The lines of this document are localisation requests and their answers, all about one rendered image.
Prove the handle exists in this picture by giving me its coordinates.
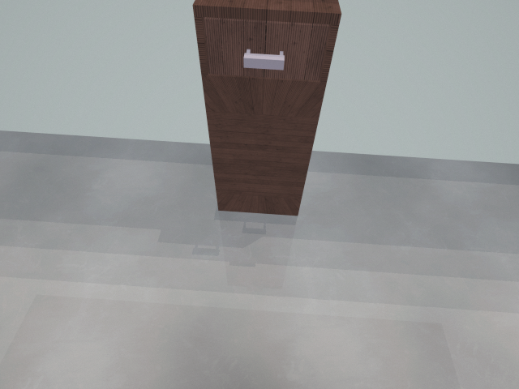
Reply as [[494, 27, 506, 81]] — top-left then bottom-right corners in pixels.
[[243, 49, 285, 70]]

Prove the drawer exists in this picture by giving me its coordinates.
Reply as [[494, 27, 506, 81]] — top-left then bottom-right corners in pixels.
[[204, 17, 329, 81]]

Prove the cabinet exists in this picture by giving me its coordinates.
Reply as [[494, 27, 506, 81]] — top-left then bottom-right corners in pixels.
[[193, 0, 341, 216]]

